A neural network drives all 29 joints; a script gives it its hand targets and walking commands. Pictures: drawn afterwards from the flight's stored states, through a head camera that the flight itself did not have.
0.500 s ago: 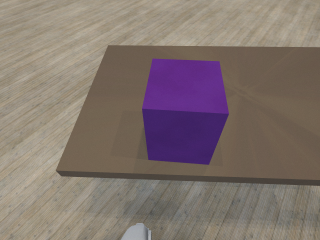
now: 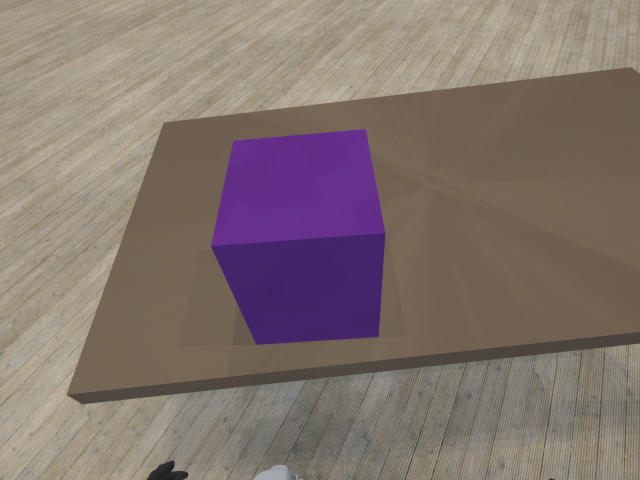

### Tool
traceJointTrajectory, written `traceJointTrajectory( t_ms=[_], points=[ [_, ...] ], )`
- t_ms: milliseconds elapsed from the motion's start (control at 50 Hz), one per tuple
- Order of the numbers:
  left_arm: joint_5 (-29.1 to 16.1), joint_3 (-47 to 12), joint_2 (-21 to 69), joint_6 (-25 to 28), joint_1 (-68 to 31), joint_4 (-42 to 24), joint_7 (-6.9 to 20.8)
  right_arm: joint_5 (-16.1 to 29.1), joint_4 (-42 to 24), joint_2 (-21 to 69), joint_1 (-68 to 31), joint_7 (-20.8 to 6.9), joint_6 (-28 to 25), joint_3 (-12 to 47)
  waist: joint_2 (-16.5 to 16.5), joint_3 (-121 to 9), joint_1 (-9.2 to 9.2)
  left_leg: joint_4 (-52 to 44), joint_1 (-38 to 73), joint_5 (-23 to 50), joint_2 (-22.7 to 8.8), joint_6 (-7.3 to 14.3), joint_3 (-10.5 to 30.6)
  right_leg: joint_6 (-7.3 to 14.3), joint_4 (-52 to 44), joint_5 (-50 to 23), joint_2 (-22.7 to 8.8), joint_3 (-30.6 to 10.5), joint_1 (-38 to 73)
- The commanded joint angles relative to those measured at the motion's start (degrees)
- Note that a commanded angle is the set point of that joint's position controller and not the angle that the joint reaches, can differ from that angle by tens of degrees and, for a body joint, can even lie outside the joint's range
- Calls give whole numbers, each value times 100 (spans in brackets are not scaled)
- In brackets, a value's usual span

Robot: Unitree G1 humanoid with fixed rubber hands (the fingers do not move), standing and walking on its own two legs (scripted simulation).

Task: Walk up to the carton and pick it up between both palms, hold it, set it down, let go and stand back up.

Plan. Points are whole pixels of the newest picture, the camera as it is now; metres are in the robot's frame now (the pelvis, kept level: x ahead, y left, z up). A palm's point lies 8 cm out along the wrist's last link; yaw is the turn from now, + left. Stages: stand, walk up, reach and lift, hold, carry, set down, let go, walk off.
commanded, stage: walk up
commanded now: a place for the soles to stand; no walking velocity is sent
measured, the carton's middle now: (308, 242) +0.46 +0.04 +0.02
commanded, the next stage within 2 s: none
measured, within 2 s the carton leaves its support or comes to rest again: neither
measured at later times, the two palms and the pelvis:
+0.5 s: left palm out of the picture +0.07 +0.23 -0.10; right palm out of the picture +0.08 -0.26 -0.09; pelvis +0.01 -0.01 +0.02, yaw +3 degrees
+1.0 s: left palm out of the picture +0.08 +0.27 -0.09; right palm out of the picture +0.11 -0.25 -0.09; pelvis +0.01 +0.00 +0.02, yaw +5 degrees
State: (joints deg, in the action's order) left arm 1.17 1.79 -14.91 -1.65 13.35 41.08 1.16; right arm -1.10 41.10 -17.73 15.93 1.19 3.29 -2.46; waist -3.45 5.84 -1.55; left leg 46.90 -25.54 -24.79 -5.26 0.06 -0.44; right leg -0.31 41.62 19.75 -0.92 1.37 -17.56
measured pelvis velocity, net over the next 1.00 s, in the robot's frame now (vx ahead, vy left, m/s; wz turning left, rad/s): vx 0.01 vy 0.00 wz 0.09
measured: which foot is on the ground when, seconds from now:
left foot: up 0.00-0.18, down 0.20-1.00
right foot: down 0.00-1.00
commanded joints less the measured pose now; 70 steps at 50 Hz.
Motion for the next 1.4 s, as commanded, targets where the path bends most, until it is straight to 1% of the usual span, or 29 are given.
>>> traceJointTrajectory(
  t_ms=[0,20,40,60,100,160,180,220,260,300,360,420,520,540,580,620,660,680,720,740,800,880,960,1040,1060,1140,1220,1280,1380],
  points=[
    [-45,280,-1165,121,-507,-648,-188,34,-558,-618,240,57,-155,-168,1633,188,73,1458,-188,-506,519,44,405,1316,-2381,-354,-1336,-1517,-722],
    [15,174,-1093,145,-306,-593,-184,66,-423,-407,456,62,-193,-99,1631,-13,79,971,-54,-355,286,57,287,1269,-2249,-798,-1331,-1252,-357],
    [4,163,-993,151,-275,-695,-170,42,-454,-524,337,50,-256,-126,1126,-155,161,772,-180,-378,456,19,215,1251,-1966,-1663,-1234,-1283,56],
    [14,155,-1155,158,-182,-595,-145,78,-387,-498,525,17,-286,-135,1237,-512,161,548,248,-390,369,-11,171,1277,-1795,-1850,-1360,-1094,123],
    [27,124,-1054,146,-112,-522,-142,55,-460,-353,546,-28,-288,-152,1500,-631,149,-311,328,-376,352,-24,148,1165,-1800,-1064,-1302,-1240,499],
    [-63,57,-1067,107,-16,-548,-168,65,-365,-313,687,-54,-363,-134,1076,-609,-6,-2122,1708,1204,309,111,237,794,-1489,-535,-1304,-1112,-276],
    [-114,-24,-823,127,132,-515,-145,25,-323,-637,802,-60,-423,-196,569,-638,97,-2088,2107,1722,-20,213,890,572,-1149,-525,-984,-813,-642],
    [-120,-140,-393,116,533,-463,-114,99,-276,-945,615,-86,-439,-214,-288,-565,383,-2519,850,813,-725,798,1877,197,-940,57,-279,-281,288],
    [-68,-53,-688,174,395,-329,-114,126,-265,-532,413,-139,-431,-101,-426,-283,244,-2747,453,507,-287,532,1302,217,-1360,-170,-488,-430,767],
    [-78,-31,-758,285,280,-266,-88,82,-237,-558,553,-141,-460,-61,-146,-400,168,-2441,811,1168,-64,266,942,339,-1542,-845,-603,-455,730],
    [-94,-75,-814,391,252,-209,-122,71,-219,-472,585,-156,-459,-19,257,-421,78,-2065,1362,1958,51,278,719,422,-1781,-1105,-737,-521,329],
    [-119,-55,-911,367,325,-118,-134,123,-120,-478,629,-149,-431,6,117,-473,62,-2170,1156,1621,104,259,633,365,-1880,-821,-773,-551,524],
    [-69,-65,-877,317,349,-29,-132,181,-95,-329,509,-146,-461,16,772,-487,106,-2100,1176,1455,118,270,670,319,-2074,-775,-756,-458,522],
    [-76,-34,-871,325,432,-42,-123,84,-76,-398,404,-134,-435,9,368,-433,151,-2085,1350,1427,138,267,479,382,-2072,-497,-839,-616,256],
    [-66,-59,-905,319,195,-54,-118,94,-12,-400,530,-132,-470,0,489,-221,2,-2107,1201,1775,111,286,733,310,-2033,-681,-729,-322,371],
    [-82,-74,-935,337,367,-25,-107,109,20,-470,510,-142,-488,4,539,-481,122,-2151,1219,1787,75,322,750,331,-2054,-765,-732,-337,587],
    [-166,-81,-992,333,282,-97,-142,114,-19,-574,248,-104,-526,0,234,-636,150,-1943,1283,2810,60,246,785,375,-1655,-2228,-755,-245,721],
    [-202,-67,-972,315,231,-72,-159,145,-3,-633,273,-95,-512,-1,567,-551,124,-1889,1136,2647,58,247,823,380,-1678,-2204,-707,-158,732],
    [-151,-81,-922,308,193,-68,-188,120,2,-725,261,-78,-460,-17,201,-683,153,-1784,1327,3041,-4,264,833,373,-1666,-2081,-731,-235,669],
    [-124,-51,-1052,295,97,-118,-181,192,50,-610,319,-93,-439,17,487,-812,62,-1794,1334,2930,0,264,752,389,-1620,-2168,-712,-180,764],
    [-121,-58,-1038,241,167,-90,-173,184,-23,-620,241,-72,-438,47,47,-1066,191,-1761,1363,2922,-23,282,857,399,-1463,-2079,-735,-120,859],
    [-111,-42,-1075,203,82,-61,-194,115,-55,-564,-51,-96,-385,3,550,-915,200,-1832,1062,2494,68,383,858,396,-1488,-1669,-789,-17,935],
    [-107,-68,-1008,176,59,-47,-179,128,-183,-669,-98,-95,-346,-24,-61,-605,201,-2084,795,2162,27,356,1019,356,-1509,-1093,-707,-163,772],
    [-149,-10,-1025,135,50,27,-167,141,-41,-680,43,-80,-379,-42,237,-425,138,-2178,756,1613,68,378,1131,330,-1736,-363,-747,-224,547],
    [-161,-29,-1125,155,189,54,-156,117,-70,-752,43,-76,-397,-51,-106,-312,153,-2265,843,1525,55,394,1173,328,-1752,-294,-765,-285,411],
    [-102,-21,-1017,254,154,105,-137,219,-57,-765,9,-96,-438,-38,32,-395,250,-2401,580,1497,55,396,1352,321,-1667,-388,-713,-99,852],
    [-122,-70,-964,268,51,164,-130,144,-38,-702,137,-140,-407,-49,243,-339,85,-2407,624,1149,151,330,1258,300,-1772,-120,-698,-19,548],
    [-92,-33,-1058,234,346,230,-137,131,-49,-637,4,-168,-358,-81,514,-260,191,-2579,300,256,135,372,1347,273,-1928,413,-670,-104,538],
    [-91,0,-1055,276,381,208,-156,102,-22,-632,246,-129,-426,-103,44,-430,133,-2324,657,504,327,280,1156,363,-2093,665,-841,-337,258]
  ],
)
